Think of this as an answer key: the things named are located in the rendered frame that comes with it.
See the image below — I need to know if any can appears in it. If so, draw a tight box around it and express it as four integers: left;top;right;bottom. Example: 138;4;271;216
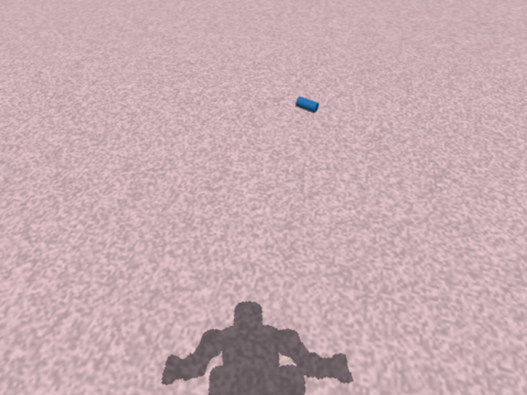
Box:
296;96;319;112

